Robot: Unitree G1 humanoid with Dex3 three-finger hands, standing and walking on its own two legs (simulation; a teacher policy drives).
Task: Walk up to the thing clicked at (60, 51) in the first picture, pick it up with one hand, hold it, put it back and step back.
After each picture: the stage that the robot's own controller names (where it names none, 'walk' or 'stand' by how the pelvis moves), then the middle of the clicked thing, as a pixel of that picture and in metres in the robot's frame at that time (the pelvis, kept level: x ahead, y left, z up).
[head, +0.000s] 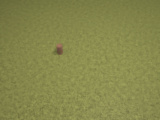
stand; (59, 49) +1.32 +0.23 -0.72
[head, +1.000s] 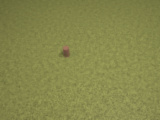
walk; (66, 51) +1.20 +0.23 -0.72
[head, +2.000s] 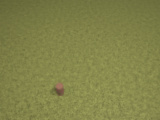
walk; (59, 89) +0.74 +0.21 -0.70
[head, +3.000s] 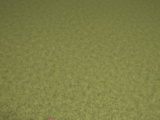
walk; out of the picture +0.44 +0.19 -0.70
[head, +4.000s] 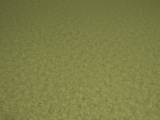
stand; out of the picture +0.36 +0.22 -0.72
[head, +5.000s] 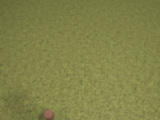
stand; (49, 115) +0.42 +0.24 -0.71
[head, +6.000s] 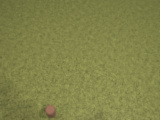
stand; (50, 111) +0.41 +0.19 -0.69
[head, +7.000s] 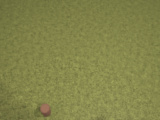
walk; (45, 110) +0.41 +0.21 -0.69
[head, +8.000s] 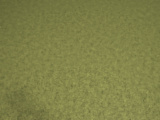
stand; out of the picture +0.32 +0.20 -0.69
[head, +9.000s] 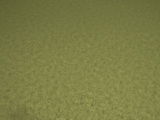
walk; out of the picture +0.32 +0.20 -0.72
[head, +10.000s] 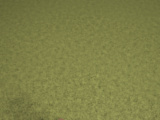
walk; out of the picture +0.38 +0.16 -0.69
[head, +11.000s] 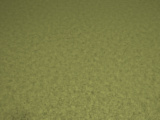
stand; out of the picture +0.39 +0.19 -0.70
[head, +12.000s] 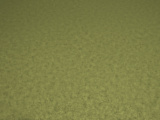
stand; out of the picture +0.39 +0.22 -0.72
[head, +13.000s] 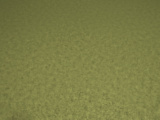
stand; out of the picture +0.36 +0.21 -0.73
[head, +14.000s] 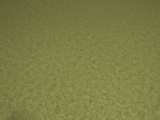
stand; out of the picture +0.35 +0.21 -0.73
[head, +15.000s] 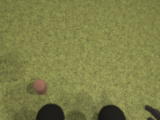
go down; (40, 87) +0.41 +0.21 -0.47
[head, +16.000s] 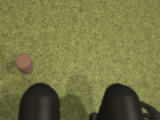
go down; (25, 64) +0.44 +0.23 -0.31
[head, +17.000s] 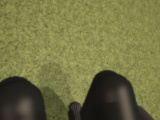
close in; out of the picture +0.42 +0.26 -0.24
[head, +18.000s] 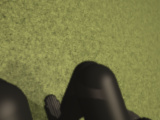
close; out of the picture +0.42 +0.29 -0.22
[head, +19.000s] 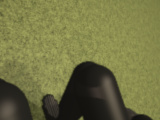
lift; out of the picture +0.42 +0.29 -0.23
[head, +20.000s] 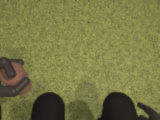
lift; (17, 80) +0.34 +0.22 -0.07
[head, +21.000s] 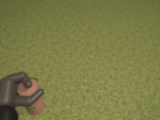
hold; (32, 97) +0.32 +0.17 +0.00
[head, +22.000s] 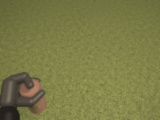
hold; (34, 97) +0.33 +0.17 -0.01
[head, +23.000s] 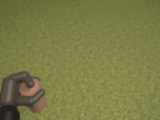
hold; (34, 96) +0.33 +0.17 -0.01
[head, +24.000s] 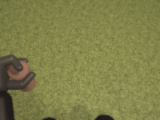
crouch; (23, 77) +0.39 +0.19 -0.07
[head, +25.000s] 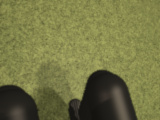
lower; out of the picture +0.46 +0.28 -0.16
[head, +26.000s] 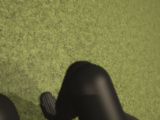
lower; out of the picture +0.43 +0.30 -0.23
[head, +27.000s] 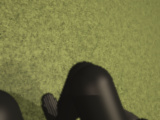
lower; out of the picture +0.43 +0.30 -0.23
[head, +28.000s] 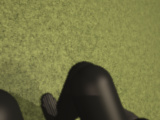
lower; out of the picture +0.43 +0.30 -0.23
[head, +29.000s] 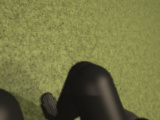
lower; out of the picture +0.43 +0.30 -0.23
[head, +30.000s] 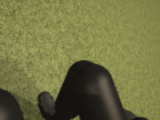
open; out of the picture +0.43 +0.30 -0.23
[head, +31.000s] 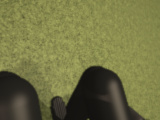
stand; out of the picture +0.43 +0.28 -0.24
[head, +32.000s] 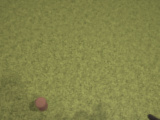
stand; (41, 104) +0.41 +0.21 -0.56
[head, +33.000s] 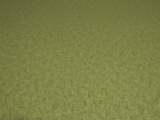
stand; out of the picture +0.38 +0.20 -0.67
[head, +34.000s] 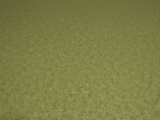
stand; out of the picture +0.38 +0.20 -0.67
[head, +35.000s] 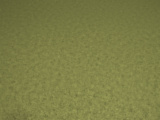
stand; out of the picture +0.39 +0.18 -0.71
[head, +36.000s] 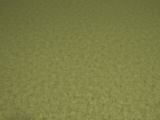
stand; out of the picture +0.38 +0.20 -0.73
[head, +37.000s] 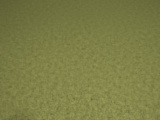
stand; out of the picture +0.37 +0.20 -0.73
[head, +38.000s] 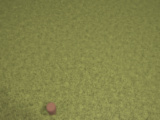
walk; (51, 109) +0.44 +0.17 -0.71
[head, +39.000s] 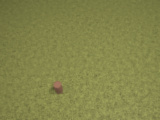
walk; (58, 87) +0.68 +0.24 -0.70
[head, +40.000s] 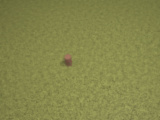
stand; (68, 60) +1.01 +0.19 -0.70
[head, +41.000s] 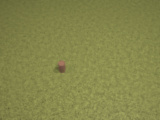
walk; (62, 66) +0.98 +0.17 -0.71
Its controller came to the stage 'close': yes
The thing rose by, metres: 0.70
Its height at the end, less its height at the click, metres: +0.00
